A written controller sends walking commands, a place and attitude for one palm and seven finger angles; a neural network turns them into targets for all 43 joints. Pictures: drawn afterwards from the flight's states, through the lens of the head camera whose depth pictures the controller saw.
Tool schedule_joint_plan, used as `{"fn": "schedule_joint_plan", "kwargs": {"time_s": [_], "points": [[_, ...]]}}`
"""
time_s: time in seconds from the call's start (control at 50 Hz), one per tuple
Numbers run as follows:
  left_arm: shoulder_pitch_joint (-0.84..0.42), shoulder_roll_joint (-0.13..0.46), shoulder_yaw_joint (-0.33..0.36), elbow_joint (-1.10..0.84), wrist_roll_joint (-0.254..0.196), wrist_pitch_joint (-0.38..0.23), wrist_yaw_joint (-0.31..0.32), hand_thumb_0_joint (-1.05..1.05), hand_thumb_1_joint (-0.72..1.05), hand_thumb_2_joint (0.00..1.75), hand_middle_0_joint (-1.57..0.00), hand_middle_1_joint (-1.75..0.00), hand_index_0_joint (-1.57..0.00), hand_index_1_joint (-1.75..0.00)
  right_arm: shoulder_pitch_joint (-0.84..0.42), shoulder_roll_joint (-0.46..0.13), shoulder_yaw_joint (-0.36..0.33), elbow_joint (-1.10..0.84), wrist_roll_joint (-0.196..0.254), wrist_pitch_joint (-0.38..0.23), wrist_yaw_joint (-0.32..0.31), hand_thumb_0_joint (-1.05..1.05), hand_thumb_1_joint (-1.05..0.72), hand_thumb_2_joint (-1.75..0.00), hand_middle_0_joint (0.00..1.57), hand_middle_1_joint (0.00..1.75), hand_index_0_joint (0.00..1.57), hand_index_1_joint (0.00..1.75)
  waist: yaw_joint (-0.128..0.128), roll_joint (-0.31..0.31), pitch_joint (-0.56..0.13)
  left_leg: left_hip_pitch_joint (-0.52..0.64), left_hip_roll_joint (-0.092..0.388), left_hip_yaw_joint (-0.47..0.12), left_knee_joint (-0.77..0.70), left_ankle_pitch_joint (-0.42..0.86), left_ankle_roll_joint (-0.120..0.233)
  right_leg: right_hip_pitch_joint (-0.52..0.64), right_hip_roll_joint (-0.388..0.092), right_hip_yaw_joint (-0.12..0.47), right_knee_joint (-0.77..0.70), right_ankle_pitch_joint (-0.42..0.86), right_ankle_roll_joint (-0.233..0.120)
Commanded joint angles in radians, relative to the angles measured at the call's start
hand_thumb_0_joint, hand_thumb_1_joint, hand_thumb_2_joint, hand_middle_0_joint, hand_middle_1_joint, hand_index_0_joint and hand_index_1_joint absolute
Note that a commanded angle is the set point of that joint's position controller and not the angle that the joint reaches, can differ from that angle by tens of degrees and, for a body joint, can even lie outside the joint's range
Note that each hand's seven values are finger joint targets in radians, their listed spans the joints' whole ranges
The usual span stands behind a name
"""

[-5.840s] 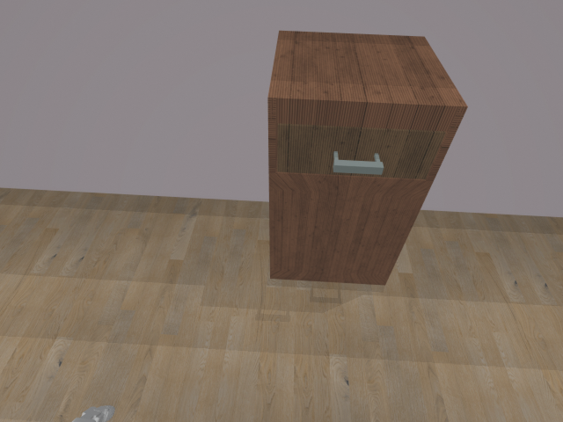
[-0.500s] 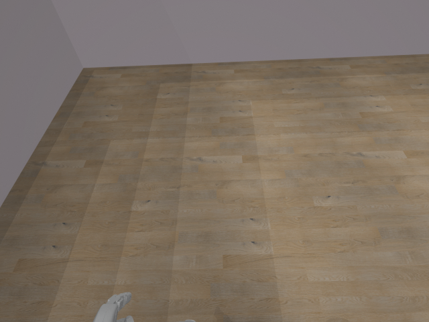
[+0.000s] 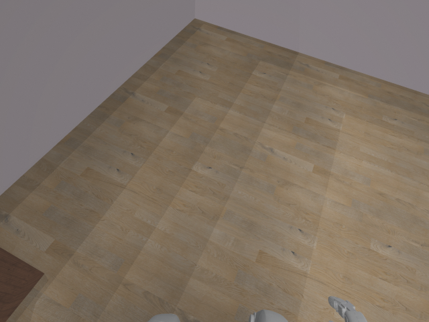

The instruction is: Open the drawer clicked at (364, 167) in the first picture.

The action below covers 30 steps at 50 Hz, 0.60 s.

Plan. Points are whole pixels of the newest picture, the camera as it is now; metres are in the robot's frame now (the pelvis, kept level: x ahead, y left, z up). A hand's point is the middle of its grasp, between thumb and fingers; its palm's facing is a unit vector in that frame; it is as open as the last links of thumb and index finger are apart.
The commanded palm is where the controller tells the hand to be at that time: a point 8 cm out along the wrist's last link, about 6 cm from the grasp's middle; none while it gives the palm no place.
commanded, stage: turn to face it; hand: left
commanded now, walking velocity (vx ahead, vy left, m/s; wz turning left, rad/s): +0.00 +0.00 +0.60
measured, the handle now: out of the picture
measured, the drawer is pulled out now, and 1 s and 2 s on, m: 0.00 0.00 0.00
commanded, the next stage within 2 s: take the last steps up to it in 1.76 s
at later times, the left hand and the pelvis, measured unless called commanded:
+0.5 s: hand out of the picture +0.07 +0.18 -0.13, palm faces +0.28 -0.92 -0.29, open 7.3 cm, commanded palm none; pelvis +0.00 -0.04 +0.01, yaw +18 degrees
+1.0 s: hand out of the picture -0.11 +0.24 -0.17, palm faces +0.60 -0.76 -0.25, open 7.4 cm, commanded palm none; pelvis -0.03 +0.02 +0.01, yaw +36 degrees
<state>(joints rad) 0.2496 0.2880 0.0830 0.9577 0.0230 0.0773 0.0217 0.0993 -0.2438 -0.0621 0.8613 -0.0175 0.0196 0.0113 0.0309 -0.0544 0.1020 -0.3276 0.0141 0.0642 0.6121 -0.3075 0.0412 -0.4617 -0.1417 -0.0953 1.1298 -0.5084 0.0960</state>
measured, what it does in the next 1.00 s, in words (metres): steps on the spot, turning left: right foot, then left foot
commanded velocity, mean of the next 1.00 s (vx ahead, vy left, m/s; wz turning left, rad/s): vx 0.00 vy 0.00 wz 0.60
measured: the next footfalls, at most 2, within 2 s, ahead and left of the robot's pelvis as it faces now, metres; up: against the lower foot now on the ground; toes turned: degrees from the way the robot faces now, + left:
right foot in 0.38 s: +0.06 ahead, -0.14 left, +0.00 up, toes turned +12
left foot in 0.82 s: -0.03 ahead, +0.12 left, +0.00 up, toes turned +37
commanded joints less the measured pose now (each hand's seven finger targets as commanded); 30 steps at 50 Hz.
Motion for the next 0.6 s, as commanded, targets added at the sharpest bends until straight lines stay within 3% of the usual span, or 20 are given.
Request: {"fn": "schedule_joint_plan", "kwargs": {"time_s": [0.0,0.1,0.16,0.2,0.24,0.28,0.32,0.34,0.36,0.38,0.4,0.42,0.46,0.5,0.58], "points": [[-0.029,0.058,0.012,-0.11,-0.004,-0.047,-0.013,0.0,0.9,0.9,-0.2,-0.3,-0.2,-0.3,0.071,-0.194,-0.04,-0.04,-0.001,-0.015,-0.024,0.0,-0.9,-0.9,0.2,0.3,0.2,0.3,-0.051,0.201,-0.185,0.229,0.22,-0.227,-0.218,0.64,0.091,-0.11,0.016,0.078,0.062,0.112,0.01],[-0.062,0.052,0.012,-0.128,-0.006,-0.041,-0.007,0.0,0.9,0.9,-0.2,-0.3,-0.2,-0.3,0.1,-0.187,-0.041,-0.033,-0.003,-0.011,-0.02,0.0,-0.9,-0.9,0.2,0.3,0.2,0.3,-0.054,0.166,-0.143,0.174,0.211,-0.322,-0.276,0.434,0.115,-0.078,0.039,0.096,-0.052,0.137,0.014],[-0.1,0.049,0.012,-0.151,-0.007,-0.041,-0.003,0.0,0.9,0.9,-0.2,-0.3,-0.2,-0.3,0.114,-0.187,-0.048,-0.03,-0.007,-0.006,-0.018,0.0,-0.9,-0.9,0.2,0.3,0.2,0.3,-0.064,0.184,-0.134,0.167,0.211,-0.393,-0.286,0.34,0.132,-0.072,0.051,0.109,-0.125,0.113,0.01],[-0.121,0.041,0.009,-0.168,-0.009,-0.043,-0.001,0.0,0.9,0.9,-0.2,-0.3,-0.2,-0.3,0.122,-0.189,-0.053,-0.027,-0.009,-0.002,-0.018,0.0,-0.9,-0.9,0.2,0.3,0.2,0.3,-0.068,0.192,-0.139,0.164,0.208,-0.429,-0.277,0.319,0.14,-0.05,0.065,0.111,-0.191,0.088,0.005],[-0.132,0.034,0.004,-0.181,-0.012,-0.05,0.001,0.0,0.9,0.9,-0.2,-0.3,-0.2,-0.3,0.13,-0.183,-0.055,-0.025,-0.011,0.001,-0.018,0.0,-0.9,-0.9,0.2,0.3,0.2,0.3,-0.072,0.202,-0.149,0.157,0.196,-0.463,-0.246,0.392,0.143,0.002,0.088,0.11,-0.287,0.068,-0.004],[-0.092,0.022,0.002,-0.179,-0.019,-0.057,0.005,0.0,0.9,0.9,-0.2,-0.3,-0.2,-0.3,0.106,-0.186,-0.059,-0.029,-0.012,0.005,-0.017,0.0,-0.9,-0.9,0.2,0.3,0.2,0.3,-0.052,0.212,-0.171,0.113,0.179,-0.471,-0.21,0.454,0.132,0.111,0.115,0.099,-0.409,0.079,-0.014],[-0.032,0.031,0.007,-0.167,-0.022,-0.068,0.008,0.0,0.9,0.9,-0.2,-0.3,-0.2,-0.3,0.091,-0.176,-0.063,-0.034,-0.004,0.006,-0.014,0.0,-0.9,-0.9,0.2,0.3,0.2,0.3,-0.02,0.173,-0.203,0.046,0.129,-0.46,-0.15,0.425,0.086,0.269,0.126,0.083,-0.618,0.227,-0.022],[0.006,0.069,0.014,-0.16,-0.018,-0.079,0.012,0.0,0.9,0.9,-0.2,-0.3,-0.2,-0.3,0.092,-0.145,-0.059,-0.037,0.005,0.006,-0.011,0.0,-0.9,-0.9,0.2,0.3,0.2,0.3,0.0,0.092,-0.218,-0.06,0.08,-0.424,-0.078,0.306,0.034,0.421,0.068,0.13,-0.771,0.321,-0.033],[0.019,0.16,0.032,-0.163,-0.002,-0.089,0.02,0.0,0.9,0.9,-0.2,-0.3,-0.2,-0.3,0.128,-0.068,-0.048,-0.048,0.014,0.004,-0.006,0.0,-0.9,-0.9,0.2,0.3,0.2,0.3,0.004,-0.185,-0.236,-0.269,-0.054,-0.242,0.125,-0.055,-0.057,0.579,-0.204,0.374,-0.871,0.321,-0.119],[0.004,0.199,0.032,-0.175,-0.001,-0.083,0.022,0.0,0.9,0.9,-0.2,-0.3,-0.2,-0.3,0.109,-0.088,-0.053,-0.067,0.002,0.006,-0.009,0.0,-0.9,-0.9,0.2,0.3,0.2,0.3,0.006,-0.251,-0.21,-0.314,-0.097,-0.139,0.345,-0.291,-0.092,0.468,-0.373,0.49,-0.862,0.45,-0.226],[-0.033,0.169,0.023,-0.189,-0.004,-0.08,0.023,0.0,0.9,0.9,-0.2,-0.3,-0.2,-0.3,0.111,-0.114,-0.06,-0.057,-0.005,0.014,-0.004,0.0,-0.9,-0.9,0.2,0.3,0.2,0.3,-0.014,-0.118,-0.176,-0.283,-0.054,-0.166,0.499,-0.251,-0.085,0.365,-0.346,0.397,-0.847,0.433,-0.256],[-0.09,0.118,0.019,-0.192,-0.005,-0.088,0.025,0.0,0.9,0.9,-0.2,-0.3,-0.2,-0.3,0.118,-0.104,-0.06,-0.032,-0.008,0.024,0.001,0.0,-0.9,-0.9,0.2,0.3,0.2,0.3,-0.044,-0.139,-0.135,-0.297,-0.024,-0.17,0.559,-0.203,-0.091,0.33,-0.284,0.329,-0.851,0.448,-0.232],[-0.141,0.073,0.001,-0.2,-0.008,-0.087,0.019,0.0,0.9,0.9,-0.2,-0.3,-0.2,-0.3,0.141,-0.095,-0.058,0.0,-0.008,0.034,0.011,0.0,-0.9,-0.9,0.2,0.3,0.2,0.3,-0.072,-0.096,-0.077,-0.283,0.003,-0.121,0.631,-0.098,-0.11,0.297,-0.195,0.181,-0.807,0.53,-0.199],[-0.103,0.066,-0.005,-0.183,-0.006,-0.093,0.015,0.0,0.9,0.9,-0.2,-0.3,-0.2,-0.3,0.142,-0.076,-0.051,0.007,-0.006,0.039,0.016,0.0,-0.9,-0.9,0.2,0.3,0.2,0.3,-0.065,-0.116,-0.072,-0.283,0.005,-0.091,0.622,-0.061,-0.122,0.314,-0.167,0.091,-0.791,0.595,-0.186],[-0.024,0.092,0.003,-0.154,0.001,-0.087,0.015,0.0,0.9,0.9,-0.2,-0.3,-0.2,-0.3,0.071,-0.073,-0.044,-0.007,-0.003,0.045,0.02,0.0,-0.9,-0.9,0.2,0.3,0.2,0.3,-0.022,-0.15,-0.056,-0.256,0.022,-0.044,0.498,-0.082,-0.134,0.345,-0.188,0.048,-0.79,0.596,-0.193]]}}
